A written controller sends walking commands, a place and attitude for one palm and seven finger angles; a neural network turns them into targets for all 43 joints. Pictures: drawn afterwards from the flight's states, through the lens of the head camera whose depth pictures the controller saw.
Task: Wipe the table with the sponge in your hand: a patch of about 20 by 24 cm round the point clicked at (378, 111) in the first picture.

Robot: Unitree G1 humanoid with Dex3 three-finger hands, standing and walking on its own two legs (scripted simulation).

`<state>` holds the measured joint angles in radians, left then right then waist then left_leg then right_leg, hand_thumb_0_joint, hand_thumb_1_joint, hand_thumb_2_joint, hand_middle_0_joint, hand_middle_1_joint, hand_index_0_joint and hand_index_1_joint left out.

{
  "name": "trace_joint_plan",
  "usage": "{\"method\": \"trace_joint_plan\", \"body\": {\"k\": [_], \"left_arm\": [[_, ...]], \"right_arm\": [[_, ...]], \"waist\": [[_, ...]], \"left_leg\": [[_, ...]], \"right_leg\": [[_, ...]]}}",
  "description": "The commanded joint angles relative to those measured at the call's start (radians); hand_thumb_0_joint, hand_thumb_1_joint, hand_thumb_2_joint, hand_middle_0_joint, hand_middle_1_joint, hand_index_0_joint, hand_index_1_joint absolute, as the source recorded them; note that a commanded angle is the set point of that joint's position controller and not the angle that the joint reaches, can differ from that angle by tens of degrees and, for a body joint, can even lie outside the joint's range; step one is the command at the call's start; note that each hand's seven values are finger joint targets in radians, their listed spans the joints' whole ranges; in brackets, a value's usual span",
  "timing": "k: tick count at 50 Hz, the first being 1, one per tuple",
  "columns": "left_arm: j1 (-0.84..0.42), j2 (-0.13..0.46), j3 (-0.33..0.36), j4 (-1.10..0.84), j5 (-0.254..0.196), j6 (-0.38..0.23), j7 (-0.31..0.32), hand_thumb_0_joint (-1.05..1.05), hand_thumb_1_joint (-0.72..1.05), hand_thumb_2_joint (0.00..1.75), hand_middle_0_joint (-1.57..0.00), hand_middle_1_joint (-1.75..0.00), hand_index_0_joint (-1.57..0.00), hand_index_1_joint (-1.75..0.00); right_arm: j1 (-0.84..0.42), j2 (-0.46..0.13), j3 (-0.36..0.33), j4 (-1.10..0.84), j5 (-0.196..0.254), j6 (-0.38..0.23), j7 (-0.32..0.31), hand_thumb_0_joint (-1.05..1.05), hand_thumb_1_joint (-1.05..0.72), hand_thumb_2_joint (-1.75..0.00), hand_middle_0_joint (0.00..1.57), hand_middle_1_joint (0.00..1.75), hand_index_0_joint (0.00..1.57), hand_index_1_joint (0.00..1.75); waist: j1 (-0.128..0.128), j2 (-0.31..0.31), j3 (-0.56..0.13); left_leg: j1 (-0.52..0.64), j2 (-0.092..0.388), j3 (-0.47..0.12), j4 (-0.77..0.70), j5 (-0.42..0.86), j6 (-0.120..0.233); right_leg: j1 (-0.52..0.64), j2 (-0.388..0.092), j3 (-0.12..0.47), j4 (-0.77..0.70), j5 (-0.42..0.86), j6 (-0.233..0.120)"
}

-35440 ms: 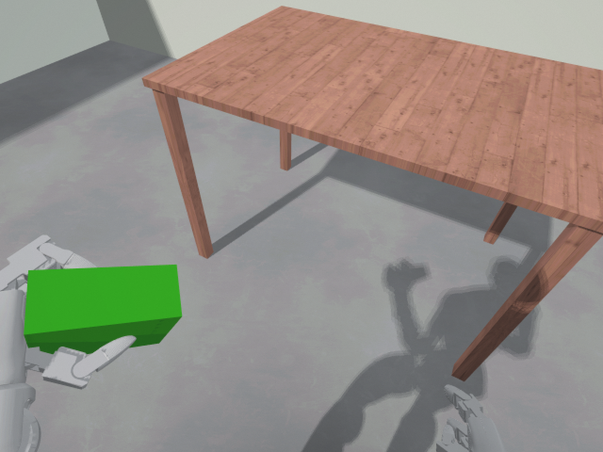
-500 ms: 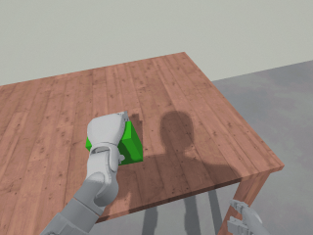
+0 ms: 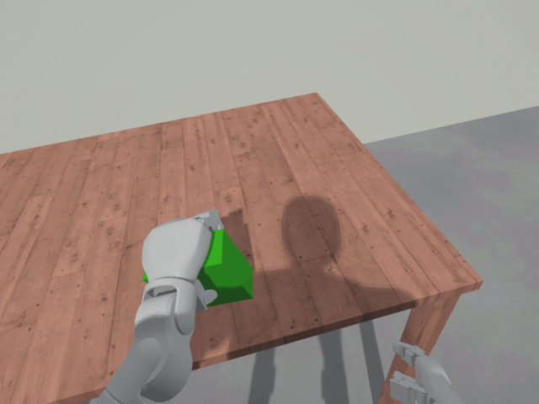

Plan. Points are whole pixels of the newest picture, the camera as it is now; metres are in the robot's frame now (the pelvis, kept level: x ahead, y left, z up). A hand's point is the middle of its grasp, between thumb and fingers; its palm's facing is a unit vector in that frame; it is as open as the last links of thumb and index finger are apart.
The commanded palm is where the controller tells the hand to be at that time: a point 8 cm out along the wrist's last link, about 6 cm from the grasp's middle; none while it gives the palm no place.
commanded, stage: wipe back along the third lane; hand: left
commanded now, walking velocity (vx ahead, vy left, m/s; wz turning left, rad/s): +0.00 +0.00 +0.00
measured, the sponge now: (209, 278) +0.28 +0.14 +0.07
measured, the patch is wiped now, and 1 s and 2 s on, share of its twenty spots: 1.00 1.00 1.00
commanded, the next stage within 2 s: slide back across to the middle lane in 0.14 s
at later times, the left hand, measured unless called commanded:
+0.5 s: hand (193, 268) +0.27 +0.15 +0.12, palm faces +0.17 -0.31 -0.94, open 9.5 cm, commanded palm +0.21 +0.17 +0.16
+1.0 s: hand (145, 284) +0.23 +0.21 +0.12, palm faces +0.16 -0.24 -0.96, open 9.5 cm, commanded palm +0.19 +0.21 +0.17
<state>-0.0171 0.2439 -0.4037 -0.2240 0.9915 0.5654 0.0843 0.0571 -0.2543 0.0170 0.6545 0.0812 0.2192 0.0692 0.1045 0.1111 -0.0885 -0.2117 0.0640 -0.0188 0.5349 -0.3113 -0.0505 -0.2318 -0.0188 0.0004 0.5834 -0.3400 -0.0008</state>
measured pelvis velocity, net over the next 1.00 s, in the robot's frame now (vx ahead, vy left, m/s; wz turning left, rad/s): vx -0.02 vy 0.00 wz -0.01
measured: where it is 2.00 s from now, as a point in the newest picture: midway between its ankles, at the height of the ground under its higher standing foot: outside the picture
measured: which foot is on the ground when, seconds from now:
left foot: down 0.00-1.00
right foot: down 0.00-1.00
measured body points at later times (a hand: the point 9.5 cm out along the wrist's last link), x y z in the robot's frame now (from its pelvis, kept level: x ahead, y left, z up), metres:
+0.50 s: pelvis -0.01 +0.00 +0.00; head -0.05 -0.04 +0.45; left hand +0.25 +0.16 +0.17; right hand +0.21 -0.20 -0.09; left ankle -0.02 +0.17 -0.73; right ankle -0.02 -0.12 -0.73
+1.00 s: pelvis -0.02 +0.00 +0.00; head -0.05 -0.05 +0.45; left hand +0.22 +0.22 +0.17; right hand +0.20 -0.20 -0.09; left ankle -0.02 +0.17 -0.73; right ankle -0.02 -0.12 -0.73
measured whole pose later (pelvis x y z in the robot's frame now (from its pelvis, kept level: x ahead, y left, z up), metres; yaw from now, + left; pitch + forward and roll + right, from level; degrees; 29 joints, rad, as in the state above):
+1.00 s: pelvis -0.02 +0.00 +0.00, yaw -1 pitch -3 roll +0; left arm 0.11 0.37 -0.22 -0.33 0.88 0.52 0.03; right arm 0.08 -0.26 0.04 0.65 0.06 0.13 -0.01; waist 0.11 0.11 -0.05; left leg -0.17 0.07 -0.01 0.50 -0.27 -0.05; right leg -0.20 -0.01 0.01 0.54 -0.29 0.00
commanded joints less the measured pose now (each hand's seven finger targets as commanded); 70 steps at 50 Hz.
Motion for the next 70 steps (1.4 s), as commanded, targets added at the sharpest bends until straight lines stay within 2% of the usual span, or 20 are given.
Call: {"method": "trace_joint_plan", "body": {"k": [1, 10, 13, 15, 18, 21, 23, 27, 28, 30, 38, 46, 48, 50, 53, 57, 58, 66, 68, 70], "left_arm": [[0.003, -0.022, -0.027, -0.104, -0.062, -0.02, -0.028, 0.0, 0.1, 1.3, -1.2, -1.6, -1.2, -1.6], [-0.089, -0.038, -0.043, -0.054, -0.054, -0.034, -0.003, 0.0, 0.1, 1.3, -1.2, -1.6, -1.2, -1.6], [-0.093, 0.048, 0.049, -0.065, -0.047, -0.035, 0.008, 0.0, 0.1, 1.3, -1.2, -1.6, -1.2, -1.6], [-0.106, 0.014, 0.018, -0.062, -0.051, -0.034, 0.007, 0.0, 0.1, 1.3, -1.2, -1.6, -1.2, -1.6], [-0.13, 0.103, 0.112, -0.09, -0.056, -0.035, 0.013, 0.0, 0.1, 1.3, -1.2, -1.6, -1.2, -1.6], [-0.088, 0.092, 0.112, -0.081, -0.067, -0.029, 0.009, 0.0, 0.1, 1.3, -1.2, -1.6, -1.2, -1.6], [-0.096, 0.179, 0.199, -0.116, -0.07, -0.03, 0.016, 0.0, 0.1, 1.3, -1.2, -1.6, -1.2, -1.6], [-0.076, 0.163, 0.189, -0.145, -0.082, -0.025, 0.006, 0.0, 0.1, 1.3, -1.2, -1.6, -1.2, -1.6], [-0.065, 0.225, 0.252, -0.17, -0.084, -0.025, 0.01, 0.0, 0.1, 1.3, -1.2, -1.6, -1.2, -1.6], [-0.063, 0.183, 0.212, -0.178, -0.086, -0.021, 0.004, 0.0, 0.1, 1.3, -1.2, -1.6, -1.2, -1.6], [-0.042, 0.271, 0.291, -0.267, -0.093, -0.027, -0.013, 0.0, 0.1, 1.3, -1.2, -1.6, -1.2, -1.6], [0.011, 0.26, 0.284, -0.216, -0.085, -0.042, -0.033, 0.0, 0.1, 1.3, -1.2, -1.6, -1.2, -1.6], [-0.019, 0.324, 0.334, -0.246, -0.074, -0.05, -0.033, 0.0, 0.1, 1.3, -1.2, -1.6, -1.2, -1.6], [-0.035, 0.277, 0.29, -0.199, -0.069, -0.054, -0.036, 0.0, 0.1, 1.3, -1.2, -1.6, -1.2, -1.6], [-0.096, 0.334, 0.335, -0.155, -0.051, -0.055, -0.038, 0.0, 0.1, 1.3, -1.2, -1.6, -1.2, -1.6], [-0.16, 0.291, 0.286, -0.068, -0.037, -0.061, -0.048, 0.0, 0.1, 1.3, -1.2, -1.6, -1.2, -1.6], [-0.186, 0.332, 0.326, -0.059, -0.031, -0.061, -0.046, 0.0, 0.1, 1.3, -1.2, -1.6, -1.2, -1.6], [-0.318, 0.267, 0.246, 0.159, -0.002, -0.05, -0.072, 0.0, 0.1, 1.3, -1.2, -1.6, -1.2, -1.6], [-0.37, 0.316, 0.279, 0.175, 0.012, -0.053, -0.075, 0.0, 0.1, 1.3, -1.2, -1.6, -1.2, -1.6], [-0.4, 0.269, 0.243, 0.2, 0.006, -0.067, -0.082, 0.0, 0.1, 1.3, -1.2, -1.6, -1.2, -1.6]], "right_arm": [[-0.273, -0.061, -0.031, -0.236, 0.005, -0.083, 0.012, 0.0, -0.9, -0.9, 0.2, 0.3, 0.2, 0.3], [-0.266, -0.059, -0.032, -0.222, 0.003, -0.086, -0.003, 0.0, -0.9, -0.9, 0.2, 0.3, 0.2, 0.3], [-0.262, -0.07, -0.034, -0.217, -0.003, -0.086, -0.01, 0.0, -0.9, -0.9, 0.2, 0.3, 0.2, 0.3], [-0.263, -0.059, -0.029, -0.221, -0.002, -0.091, -0.013, 0.0, -0.9, -0.9, 0.2, 0.3, 0.2, 0.3], [-0.264, -0.07, -0.028, -0.215, -0.007, -0.09, -0.024, 0.0, -0.9, -0.9, 0.2, 0.3, 0.2, 0.3], [-0.263, -0.066, -0.02, -0.218, -0.007, -0.093, -0.029, 0.0, -0.9, -0.9, 0.2, 0.3, 0.2, 0.3], [-0.261, -0.074, -0.022, -0.219, -0.011, -0.094, -0.038, 0.0, -0.9, -0.9, 0.2, 0.3, 0.2, 0.3], [-0.253, -0.069, -0.016, -0.228, -0.011, -0.099, -0.044, 0.0, -0.9, -0.9, 0.2, 0.3, 0.2, 0.3], [-0.257, -0.074, -0.018, -0.231, -0.012, -0.102, -0.049, 0.0, -0.9, -0.9, 0.2, 0.3, 0.2, 0.3], [-0.255, -0.066, -0.015, -0.234, -0.011, -0.107, -0.05, 0.0, -0.9, -0.9, 0.2, 0.3, 0.2, 0.3], [-0.253, -0.078, -0.014, -0.236, -0.016, -0.134, -0.06, 0.0, -0.9, -0.9, 0.2, 0.3, 0.2, 0.3], [-0.243, -0.082, -0.016, -0.22, -0.018, -0.164, -0.07, 0.0, -0.9, -0.9, 0.2, 0.3, 0.2, 0.3], [-0.248, -0.084, -0.013, -0.224, -0.019, -0.174, -0.077, 0.0, -0.9, -0.9, 0.2, 0.3, 0.2, 0.3], [-0.237, -0.079, -0.01, -0.215, -0.02, -0.184, -0.082, 0.0, -0.9, -0.9, 0.2, 0.3, 0.2, 0.3], [-0.246, -0.09, -0.009, -0.199, -0.02, -0.19, -0.095, 0.0, -0.9, -0.9, 0.2, 0.3, 0.2, 0.3], [-0.234, -0.09, -0.006, -0.176, -0.022, -0.199, -0.105, 0.0, -0.9, -0.9, 0.2, 0.3, 0.2, 0.3], [-0.244, -0.091, -0.005, -0.175, -0.021, -0.204, -0.109, 0.0, -0.9, -0.9, 0.2, 0.3, 0.2, 0.3], [-0.245, -0.098, 0.0, -0.141, -0.018, -0.215, -0.124, 0.0, -0.9, -0.9, 0.2, 0.3, 0.2, 0.3], [-0.249, -0.102, 0.001, -0.137, -0.019, -0.219, -0.126, 0.0, -0.9, -0.9, 0.2, 0.3, 0.2, 0.3], [-0.237, -0.097, 0.001, -0.137, -0.017, -0.227, -0.128, 0.0, -0.9, -0.9, 0.2, 0.3, 0.2, 0.3]], "waist": [[0.001, -0.217, -0.086], [-0.012, -0.2, -0.055], [0.005, -0.205, -0.102], [0.0, -0.22, -0.098], [0.009, -0.188, -0.099], [0.014, -0.181, -0.073], [0.021, -0.174, -0.083], [0.019, -0.165, -0.088], [0.025, -0.158, -0.09], [0.018, -0.148, -0.082], [0.023, -0.13, -0.085], [0.022, -0.136, -0.052], [0.028, -0.126, -0.071], [0.019, -0.145, -0.061], [0.017, -0.133, -0.049], [0.009, -0.133, -0.044], [0.01, -0.132, -0.054], [0.0, -0.15, -0.038], [0.002, -0.151, -0.07], [-0.005, -0.173, -0.077]], "left_leg": [[0.027, -0.063, 0.063, -0.028, 0.293, 0.092], [0.02, -0.059, 0.058, -0.033, 0.238, 0.091], [0.023, -0.061, 0.055, -0.035, 0.246, 0.09], [0.024, -0.062, 0.058, -0.036, 0.252, 0.091], [0.03, -0.06, 0.057, -0.051, 0.234, 0.09], [0.027, -0.06, 0.06, -0.054, 0.251, 0.089], [0.033, -0.061, 0.059, -0.059, 0.238, 0.089], [0.036, -0.062, 0.06, -0.063, 0.259, 0.089], [0.043, -0.063, 0.058, -0.063, 0.253, 0.089], [0.044, -0.063, 0.062, -0.063, 0.265, 0.088], [0.064, -0.066, 0.046, -0.071, 0.264, 0.09], [0.055, -0.068, 0.047, -0.075, 0.244, 0.089], [0.064, -0.071, 0.039, -0.081, 0.234, 0.09], [0.058, -0.071, 0.044, -0.079, 0.241, 0.09], [0.06, -0.073, 0.038, -0.089, 0.209, 0.089], [0.052, -0.075, 0.047, -0.097, 0.203, 0.087], [0.057, -0.075, 0.04, -0.105, 0.184, 0.086], [0.036, -0.082, 0.052, -0.124, 0.141, 0.084], [0.042, -0.085, 0.049, -0.127, 0.135, 0.085], [0.043, -0.085, 0.052, -0.123, 0.154, 0.087]], "right_leg": [[0.04, 0.049, -0.025, -0.091, 0.347, -0.049], [-0.008, 0.049, -0.024, -0.098, 0.253, -0.053], [0.025, 0.051, -0.007, -0.096, 0.272, -0.057], [0.026, 0.046, -0.02, -0.097, 0.269, -0.052], [0.034, 0.049, -0.006, -0.111, 0.234, -0.056], [0.035, 0.046, -0.015, -0.116, 0.251, -0.053], [0.047, 0.048, 0.009, -0.128, 0.225, -0.055], [0.06, 0.046, 0.001, -0.127, 0.249, -0.053], [0.062, 0.048, 0.019, -0.135, 0.234, -0.055], [0.058, 0.046, 0.007, -0.133, 0.241, -0.054], [0.064, 0.051, 0.034, -0.151, 0.232, -0.059], [0.046, 0.045, 0.012, -0.164, 0.198, -0.051], [0.052, 0.049, 0.036, -0.168, 0.177, -0.056], [0.045, 0.041, 0.014, -0.167, 0.19, -0.05], [0.031, 0.048, 0.039, -0.185, 0.15, -0.057], [0.028, 0.038, 0.006, -0.187, 0.158, -0.047], [0.029, 0.046, 0.023, -0.193, 0.122, -0.055], [0.013, 0.039, -0.018, -0.202, 0.087, -0.047], [0.026, 0.04, -0.001, -0.201, 0.08, -0.05], [0.027, 0.036, -0.022, -0.193, 0.111, -0.045]]}}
